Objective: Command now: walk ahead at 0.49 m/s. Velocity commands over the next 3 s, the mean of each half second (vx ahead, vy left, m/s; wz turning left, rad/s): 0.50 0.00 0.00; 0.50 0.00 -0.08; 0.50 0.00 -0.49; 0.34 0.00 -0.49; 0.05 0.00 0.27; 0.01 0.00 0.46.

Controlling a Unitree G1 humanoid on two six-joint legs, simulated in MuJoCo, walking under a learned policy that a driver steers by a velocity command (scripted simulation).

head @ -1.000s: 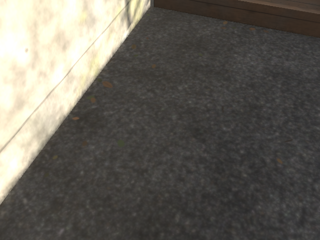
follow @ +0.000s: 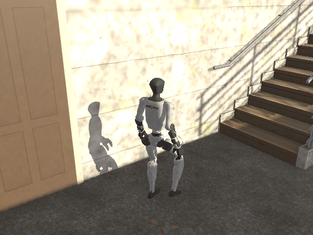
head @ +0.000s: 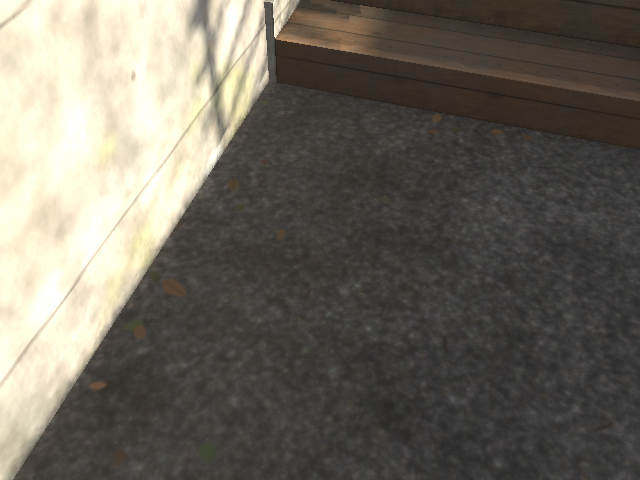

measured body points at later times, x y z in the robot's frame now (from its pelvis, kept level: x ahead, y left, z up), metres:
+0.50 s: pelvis +0.27 -0.09 +0.00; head +0.29 -0.10 +0.45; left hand +0.33 +0.18 -0.12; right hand +0.37 -0.35 -0.14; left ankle +0.28 +0.08 -0.66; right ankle +0.29 -0.17 -0.74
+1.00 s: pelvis +0.55 -0.02 -0.01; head +0.58 -0.01 +0.44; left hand +0.58 +0.24 -0.16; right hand +0.65 -0.29 -0.12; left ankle +0.61 +0.07 -0.74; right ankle +0.46 -0.17 -0.65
